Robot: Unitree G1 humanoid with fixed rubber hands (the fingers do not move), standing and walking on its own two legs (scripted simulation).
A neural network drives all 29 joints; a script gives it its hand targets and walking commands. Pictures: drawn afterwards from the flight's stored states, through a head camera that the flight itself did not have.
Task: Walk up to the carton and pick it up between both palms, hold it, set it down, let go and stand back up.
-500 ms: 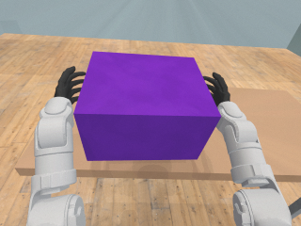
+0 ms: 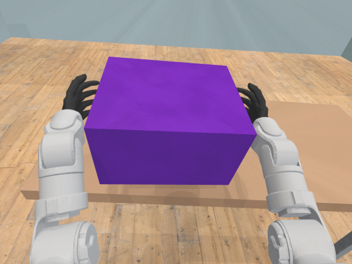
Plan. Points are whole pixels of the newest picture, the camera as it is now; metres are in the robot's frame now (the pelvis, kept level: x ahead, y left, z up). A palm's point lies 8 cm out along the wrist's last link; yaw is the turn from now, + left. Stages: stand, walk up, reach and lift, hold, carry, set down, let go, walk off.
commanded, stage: hold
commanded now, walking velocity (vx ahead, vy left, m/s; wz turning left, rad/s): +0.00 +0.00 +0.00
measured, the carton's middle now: (168, 120) +0.40 +0.00 +0.17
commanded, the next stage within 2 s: none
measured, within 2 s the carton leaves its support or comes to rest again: neither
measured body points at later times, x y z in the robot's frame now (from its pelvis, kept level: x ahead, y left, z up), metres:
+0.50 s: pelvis +0.01 +0.01 +0.00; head -0.04 +0.03 +0.45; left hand +0.38 +0.20 +0.21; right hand +0.38 -0.19 +0.21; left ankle +0.02 +0.12 -0.75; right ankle +0.01 -0.11 -0.75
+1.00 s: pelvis +0.00 +0.00 +0.00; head -0.05 +0.02 +0.45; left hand +0.38 +0.20 +0.22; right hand +0.38 -0.19 +0.21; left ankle +0.02 +0.12 -0.75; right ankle +0.01 -0.11 -0.75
